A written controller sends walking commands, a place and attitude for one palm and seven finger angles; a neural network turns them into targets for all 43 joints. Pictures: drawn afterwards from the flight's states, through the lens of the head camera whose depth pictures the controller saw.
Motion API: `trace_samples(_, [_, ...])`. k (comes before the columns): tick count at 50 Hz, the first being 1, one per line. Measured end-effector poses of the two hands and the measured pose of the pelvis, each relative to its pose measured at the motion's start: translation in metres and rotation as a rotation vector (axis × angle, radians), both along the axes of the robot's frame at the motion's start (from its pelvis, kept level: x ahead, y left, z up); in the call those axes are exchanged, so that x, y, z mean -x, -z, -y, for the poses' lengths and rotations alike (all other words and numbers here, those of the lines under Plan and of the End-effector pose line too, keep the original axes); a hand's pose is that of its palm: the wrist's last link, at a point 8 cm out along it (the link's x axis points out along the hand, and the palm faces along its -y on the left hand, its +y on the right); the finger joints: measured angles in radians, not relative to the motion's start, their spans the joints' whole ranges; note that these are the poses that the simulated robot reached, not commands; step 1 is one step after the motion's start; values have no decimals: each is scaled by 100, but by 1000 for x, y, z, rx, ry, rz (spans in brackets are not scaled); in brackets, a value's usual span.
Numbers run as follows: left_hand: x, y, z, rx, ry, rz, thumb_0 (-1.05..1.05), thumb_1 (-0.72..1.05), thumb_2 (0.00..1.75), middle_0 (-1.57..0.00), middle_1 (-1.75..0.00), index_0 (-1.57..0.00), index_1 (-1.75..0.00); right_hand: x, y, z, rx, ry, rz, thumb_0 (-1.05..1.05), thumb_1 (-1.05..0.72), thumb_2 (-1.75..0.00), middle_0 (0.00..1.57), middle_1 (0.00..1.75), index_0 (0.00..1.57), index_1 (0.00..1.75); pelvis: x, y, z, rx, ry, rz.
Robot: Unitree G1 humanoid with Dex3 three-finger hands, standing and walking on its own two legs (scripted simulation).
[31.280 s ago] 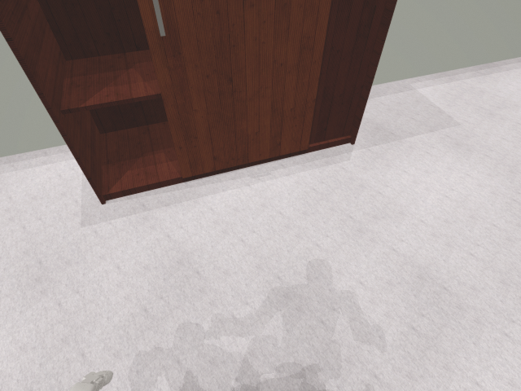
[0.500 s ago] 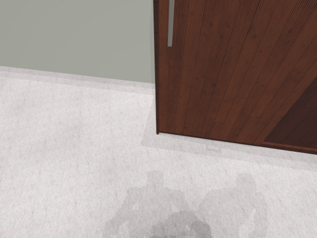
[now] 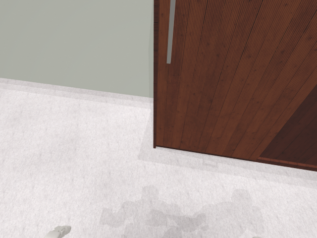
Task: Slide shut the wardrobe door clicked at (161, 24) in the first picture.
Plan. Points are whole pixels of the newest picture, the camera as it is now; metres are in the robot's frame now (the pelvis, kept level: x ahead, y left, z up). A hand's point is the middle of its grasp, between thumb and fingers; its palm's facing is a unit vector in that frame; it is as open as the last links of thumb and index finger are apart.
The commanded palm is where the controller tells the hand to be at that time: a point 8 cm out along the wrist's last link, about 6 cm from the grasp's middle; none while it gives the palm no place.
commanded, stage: let the arm hang, fingers relaxed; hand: right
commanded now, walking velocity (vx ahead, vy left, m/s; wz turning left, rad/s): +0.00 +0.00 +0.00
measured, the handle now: (171, 31) +0.83 +0.01 +0.14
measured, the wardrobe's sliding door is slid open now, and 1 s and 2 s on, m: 0.00 0.00 0.00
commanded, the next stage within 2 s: look to check the result in 0.04 s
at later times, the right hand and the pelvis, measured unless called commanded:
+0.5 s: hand out of the picture +0.09 -0.23 -0.16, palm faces -0.03 +0.94 -0.33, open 7.3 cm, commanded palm none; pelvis +0.02 +0.02 +0.00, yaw +0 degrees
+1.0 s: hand out of the picture +0.12 -0.22 -0.15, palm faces -0.04 +0.94 -0.33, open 7.3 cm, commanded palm none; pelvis +0.03 +0.03 +0.00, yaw +0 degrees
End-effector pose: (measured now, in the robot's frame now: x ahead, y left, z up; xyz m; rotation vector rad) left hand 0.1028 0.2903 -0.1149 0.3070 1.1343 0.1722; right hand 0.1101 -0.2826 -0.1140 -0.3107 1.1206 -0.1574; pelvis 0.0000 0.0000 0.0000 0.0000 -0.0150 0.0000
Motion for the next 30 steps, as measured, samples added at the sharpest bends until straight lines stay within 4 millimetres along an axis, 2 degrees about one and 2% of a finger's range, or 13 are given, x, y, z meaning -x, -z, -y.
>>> trace_samples(17, [21,9,-10,-1,-26,-131,1,90,90,-21,-30,-20,-30,32,11,-7,3,49,-151,0,-91,-90,21,30,21,30,-17,-1,-12,-1,3,-7])
trace_samples(23, [18,12,-11,9,-26,-134,1,90,90,-21,-30,-20,-30,29,9,-8,13,53,-150,0,-91,-90,21,30,21,30,-21,-1,-15,-1,3,-8])
trace_samples(30, [6,11,-13,13,-22,-105,1,90,90,-21,-30,-20,-30,15,6,-12,18,43,-113,0,-91,-90,21,30,21,30,-23,-2,-19,0,1,-6])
